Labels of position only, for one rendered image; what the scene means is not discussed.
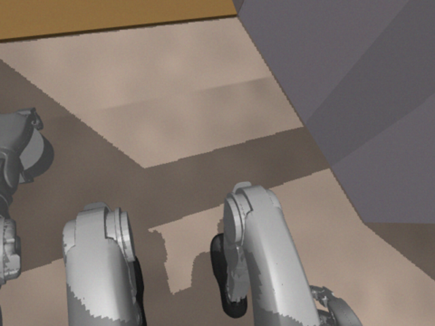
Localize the tin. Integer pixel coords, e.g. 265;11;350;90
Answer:
19;128;54;178

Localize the right robot hand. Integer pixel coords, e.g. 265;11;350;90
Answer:
309;285;363;326

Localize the left robot arm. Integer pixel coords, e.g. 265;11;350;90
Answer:
0;148;21;326

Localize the left robot foot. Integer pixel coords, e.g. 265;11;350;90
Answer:
133;256;147;326

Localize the left robot hand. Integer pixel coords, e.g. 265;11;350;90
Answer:
0;107;44;184

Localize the right robot foot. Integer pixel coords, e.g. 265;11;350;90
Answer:
210;233;247;319

